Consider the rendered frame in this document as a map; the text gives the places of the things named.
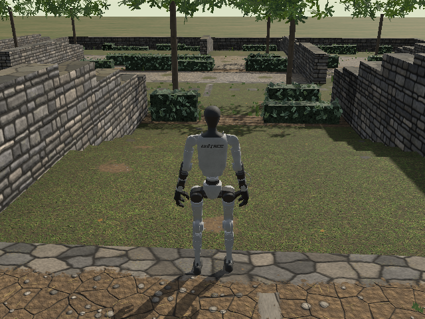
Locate left robot upper arm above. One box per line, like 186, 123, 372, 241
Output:
182, 134, 199, 171

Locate left robot forearm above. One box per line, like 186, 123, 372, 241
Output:
176, 161, 189, 192

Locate robot right thigh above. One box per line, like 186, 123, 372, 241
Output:
222, 185, 235, 232

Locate right robot hand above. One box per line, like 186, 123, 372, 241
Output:
234, 190, 249, 207

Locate right robot upper arm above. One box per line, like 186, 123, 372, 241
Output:
226, 134, 242, 171

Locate right robot forearm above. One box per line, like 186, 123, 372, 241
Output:
235, 161, 248, 191

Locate right robot foot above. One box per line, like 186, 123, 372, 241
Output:
224, 256, 234, 272

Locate left robot hand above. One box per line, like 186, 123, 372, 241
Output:
174, 190, 189, 207

